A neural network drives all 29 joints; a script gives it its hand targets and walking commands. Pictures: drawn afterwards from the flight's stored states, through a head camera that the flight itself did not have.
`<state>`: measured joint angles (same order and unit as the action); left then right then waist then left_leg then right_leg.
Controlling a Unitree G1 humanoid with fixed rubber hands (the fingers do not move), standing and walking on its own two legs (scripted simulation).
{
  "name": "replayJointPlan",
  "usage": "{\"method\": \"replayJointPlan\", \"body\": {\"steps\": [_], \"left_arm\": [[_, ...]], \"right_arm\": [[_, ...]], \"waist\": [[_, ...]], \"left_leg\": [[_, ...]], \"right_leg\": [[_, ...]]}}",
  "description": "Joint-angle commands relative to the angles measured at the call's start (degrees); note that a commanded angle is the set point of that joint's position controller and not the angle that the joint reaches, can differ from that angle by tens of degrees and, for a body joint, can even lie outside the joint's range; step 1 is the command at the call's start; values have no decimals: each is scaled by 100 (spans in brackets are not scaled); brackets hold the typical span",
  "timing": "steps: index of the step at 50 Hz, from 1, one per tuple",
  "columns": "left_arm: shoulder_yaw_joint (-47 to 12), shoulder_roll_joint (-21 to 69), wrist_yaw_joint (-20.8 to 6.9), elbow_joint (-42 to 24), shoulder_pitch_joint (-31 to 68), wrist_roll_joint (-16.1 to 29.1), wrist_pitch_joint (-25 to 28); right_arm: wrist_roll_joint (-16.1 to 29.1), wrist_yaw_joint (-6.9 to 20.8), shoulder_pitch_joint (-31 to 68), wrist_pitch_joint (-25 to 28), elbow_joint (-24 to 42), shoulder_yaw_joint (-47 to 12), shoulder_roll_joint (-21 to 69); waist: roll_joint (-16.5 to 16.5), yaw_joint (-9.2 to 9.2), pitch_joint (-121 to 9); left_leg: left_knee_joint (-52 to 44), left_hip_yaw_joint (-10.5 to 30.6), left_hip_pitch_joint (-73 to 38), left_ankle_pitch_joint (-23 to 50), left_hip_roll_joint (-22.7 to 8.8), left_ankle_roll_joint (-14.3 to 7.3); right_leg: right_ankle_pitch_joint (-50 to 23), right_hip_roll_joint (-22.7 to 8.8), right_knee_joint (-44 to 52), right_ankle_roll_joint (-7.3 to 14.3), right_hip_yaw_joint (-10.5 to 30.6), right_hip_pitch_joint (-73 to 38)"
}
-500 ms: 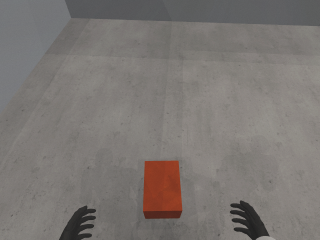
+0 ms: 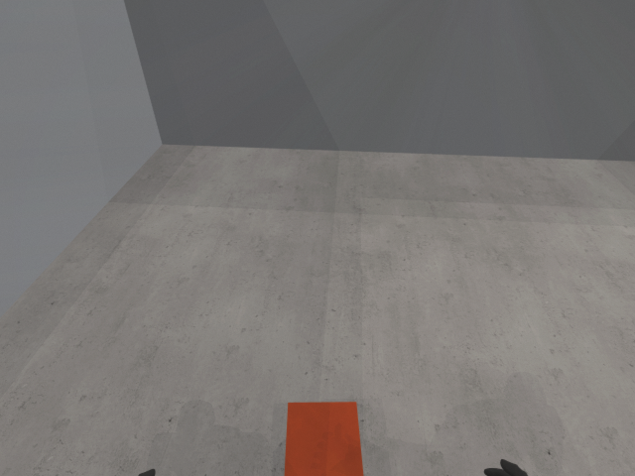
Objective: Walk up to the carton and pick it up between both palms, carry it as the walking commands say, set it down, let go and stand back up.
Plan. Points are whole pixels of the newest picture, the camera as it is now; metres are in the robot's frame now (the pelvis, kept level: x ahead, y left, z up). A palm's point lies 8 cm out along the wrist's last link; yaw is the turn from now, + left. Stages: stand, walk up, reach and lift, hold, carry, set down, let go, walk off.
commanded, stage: stand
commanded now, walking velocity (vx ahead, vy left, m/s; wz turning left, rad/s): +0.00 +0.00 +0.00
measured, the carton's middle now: (323, 466) +0.43 -0.01 -0.67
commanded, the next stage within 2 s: none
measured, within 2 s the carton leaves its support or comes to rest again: neither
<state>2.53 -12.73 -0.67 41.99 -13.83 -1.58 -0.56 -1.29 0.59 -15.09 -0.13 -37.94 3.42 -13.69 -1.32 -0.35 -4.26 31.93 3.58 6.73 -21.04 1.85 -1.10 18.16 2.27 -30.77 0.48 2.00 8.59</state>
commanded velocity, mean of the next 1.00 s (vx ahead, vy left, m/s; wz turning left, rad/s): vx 0.00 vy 0.00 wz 0.00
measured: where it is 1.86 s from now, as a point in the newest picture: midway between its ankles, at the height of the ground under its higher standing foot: outside the picture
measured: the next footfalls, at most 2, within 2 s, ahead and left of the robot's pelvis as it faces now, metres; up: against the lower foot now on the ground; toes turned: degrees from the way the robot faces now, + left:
right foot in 1.16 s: -0.09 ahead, -0.11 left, +0.00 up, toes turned -1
left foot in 1.36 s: -0.21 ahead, +0.13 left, +0.00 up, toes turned -4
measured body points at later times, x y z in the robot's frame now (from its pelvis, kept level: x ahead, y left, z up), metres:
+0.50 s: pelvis -0.06 +0.01 +0.00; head -0.16 +0.01 +0.44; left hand -0.02 +0.28 -0.13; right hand -0.03 -0.26 -0.14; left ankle -0.04 +0.11 -0.73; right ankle -0.01 -0.12 -0.73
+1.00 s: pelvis -0.15 +0.01 -0.01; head -0.23 +0.01 +0.44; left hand -0.12 +0.28 -0.14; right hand -0.14 -0.27 -0.15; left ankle -0.04 +0.11 -0.73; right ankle -0.02 -0.12 -0.72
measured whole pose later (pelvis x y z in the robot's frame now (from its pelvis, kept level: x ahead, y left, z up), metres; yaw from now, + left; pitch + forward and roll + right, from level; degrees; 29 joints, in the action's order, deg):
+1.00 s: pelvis -0.15 +0.01 -0.01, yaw -3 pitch -7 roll +1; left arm 3.8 -13.4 0.0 53.8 -24.6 -1.9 0.2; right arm -1.0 0.3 -23.3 0.3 -53.7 4.6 -15.9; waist -0.3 -0.1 -4.9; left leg 33.2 -0.8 17.1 -16.5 3.1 -2.4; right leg 14.6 1.4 -33.6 0.5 6.2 20.5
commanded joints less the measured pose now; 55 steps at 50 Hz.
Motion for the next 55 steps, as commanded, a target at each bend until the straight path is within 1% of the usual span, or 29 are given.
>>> {"method": "replayJointPlan", "body": {"steps": [1, 3, 6, 8, 11, 14, 15, 18, 19, 22, 23, 24, 25, 26, 27, 29, 32, 36, 39, 43, 44, 46, 49, 50, 51, 52, 53, 54, 55], "left_arm": [[436, -1054, 107, -515, 321, -37, 391], [439, -1039, 114, -371, 327, -52, 420], [432, -1092, 153, -171, 235, -50, 443], [441, -1114, 156, -28, 135, -61, 440], [405, -1110, 175, 109, 27, -40, 425], [383, -1127, 170, 232, -66, -17, 430], [382, -1200, 173, 320, -120, -37, 419], [391, -1249, 186, 371, -192, -23, 427], [378, -1242, 171, 456, -357, -28, 422], [358, -1221, 191, 522, -439, -29, 397], [340, -1183, 200, 550, -512, -15, 398], [329, -1189, 186, 552, -529, 21, 395], [335, -1181, 179, 595, -605, 18, 376], [329, -1198, 185, 608, -616, 3, 386], [315, -1112, 196, 626, -606, 5, 367], [305, -1084, 172, 690, -653, 7, 351], [281, -1067, 190, 768, -836, 5, 312], [345, -1143, 159, 771, -877, -22, 269], [327, -1062, 155, 759, -890, -31, 276], [359, -1126, 139, 712, -946, -34, 269], [363, -1069, 149, 695, -976, -25, 255], [362, -1075, 132, 716, -1051, -19, 240], [430, -1123, 124, 744, -1211, -38, 187], [443, -1159, 111, 712, -1298, -27, 192], [440, -1040, 103, 793, -1490, -29, 174], [437, -912, 76, 921, -1745, -66, 140], [482, -827, 33, 1017, -2308, -57, 50], [540, -893, 38, 1051, -2823, -111, -33], [490, -751, 63, 1074, -2912, -106, -91]], "right_arm": [[-16, -85, 307, 404, 526, 378, -1051], [-31, -127, 242, 433, 304, 378, -1136], [0, -138, 205, 485, 117, 337, -1090], [-3, -156, 75, 490, -39, 356, -1133], [7, -161, -10, 467, -219, 316, -1122], [7, -163, 14, 465, -386, 270, -1128], [23, -177, -90, 465, -445, 279, -1176], [35, -155, -80, 473, -572, 248, -1189], [28, -147, -71, 456, -622, 249, -1244], [23, -147, -233, 433, -773, 243, -1263], [24, -143, -268, 415, -818, 242, -1266], [46, -142, -237, 410, -797, 223, -1240], [23, -150, -233, 404, -841, 255, -1288], [53, -140, -351, 393, -897, 219, -1158], [34, -142, -297, 394, -925, 217, -1158], [35, -139, -431, 373, -996, 241, -1153], [23, -149, -539, 323, -1074, 241, -1144], [36, -118, -588, 305, -1085, 253, -1122], [8, -111, -623, 286, -1075, 298, -1198], [2, -87, -748, 282, -1087, 317, -1201], [34, -99, -778, 276, -1086, 321, -1179], [30, -97, -730, 245, -1060, 369, -1287], [26, -75, -666, 199, -1025, 377, -1277], [38, -89, -630, 200, -986, 413, -1385], [20, -86, -554, 181, -999, 424, -1401], [-29, -116, -353, 175, -935, 440, -1462], [-83, -192, -23, 146, -876, 513, -1631], [-84, -259, 826, 148, -614, 560, -1673], [3, -310, 1310, 132, -526, 525, -1526]], "waist": [[70, 20, -10], [7, 38, 341], [128, 32, 476], [26, -3, 628], [183, 19, 899], [-4, 52, 945], [183, -7, 1000], [188, 21, 1205], [33, 80, 1202], [155, 23, 1285], [167, 89, 1305], [61, 28, 1287], [132, 89, 1271], [92, 59, 1334], [309, 93, 1341], [148, 31, 1325], [347, 69, 1408], [39, 39, 1449], [310, 16, 1336], [109, -15, 1285], [89, 1, 1175], [306, 26, 1160], [-21, 79, 1225], [-145, 109, 1134], [-384, 188, 1045], [-721, 252, 772], [-1145, 548, 694], [-961, 1062, 954], [-730, 1323, 1408]], "left_leg": [[-434, 209, 393, 2707, -522, 9], [-539, 233, 612, 2560, -521, -14], [-664, 396, 634, 2186, -579, -58], [-734, 375, 629, 2063, -583, -49], [-957, 456, 885, 1346, -558, -83], [-1024, 484, 910, 1170, -569, -104], [-1117, 531, 971, 870, -559, -117], [-1294, 641, 1226, 188, -564, -145], [-1330, 645, 1283, -10, -586, -155], [-1417, 694, 1484, -597, -581, -155], [-1424, 734, 1510, -624, -592, -172], [-1413, 703, 1522, -634, -587, -156], [-1382, 672, 1560, -676, -576, -157], [-1439, 713, 1569, -773, -574, -151], [-1398, 775, 1619, -812, -605, -182], [-1424, 740, 1590, -1050, -604, -179], [-1428, 811, 1714, -1233, -642, -200], [-1456, 752, 1914, -1620, -566, -198], [-1354, 747, 1887, -1556, -581, -235], [-1420, 849, 1963, -1638, -646, -276], [-1361, 732, 1916, -1565, -581, -251], [-1392, 788, 2050, -1804, -614, -300], [-1616, 804, 2453, -2013, -635, -330], [-1723, 838, 2532, -2014, -723, -342], [-1932, 994, 2877, -2105, -854, -441], [-2319, 1176, 3482, -2434, -1160, -601], [-2836, 1200, 4555, -3166, -1480, -735], [-2842, 1228, 5682, -3242, -1768, -683], [-2538, 970, 5800, -2832, -1640, -430]], "right_leg": [[-2225, -451, 416, -26, 221, 115], [-2013, -478, 491, -3, 345, 233], [-1760, -499, 571, -9, 409, 355], [-1603, -515, 624, 0, 487, 468], [-1164, -489, 686, 25, 527, 524], [-1058, -490, 696, 5, 549, 537], [-905, -484, 744, 10, 599, 562], [-469, -505, 842, 41, 694, 650], [-399, -479, 810, 39, 700, 609], [149, -481, 853, 43, 746, 750], [175, -510, 894, 77, 793, 782], [244, -521, 898, 52, 833, 850], [331, -522, 929, 78, 849, 856], [397, -528, 904, 77, 842, 937], [490, -537, 958, 89, 897, 984], [792, -531, 981, 121, 933, 1123], [895, -494, 968, 129, 978, 1248], [1301, -512, 955, 147, 1016, 1429], [1262, -478, 899, 167, 978, 1462], [1255, -480, 756, 182, 1027, 1472], [1285, -493, 761, 211, 1014, 1467], [1382, -415, 724, 184, 926, 1408], [1285, -344, 298, 221, 852, 1191], [1216, -313, 66, 223, 789, 1054], [913, -65, -651, 215, 510, 673], [563, 188, -1901, 225, 67, -105], [817, 223, -3313, 257, -183, -871], [782, -177, -4017, 450, 126, -1610], [667, -514, -3243, 632, 343, -1506]]}}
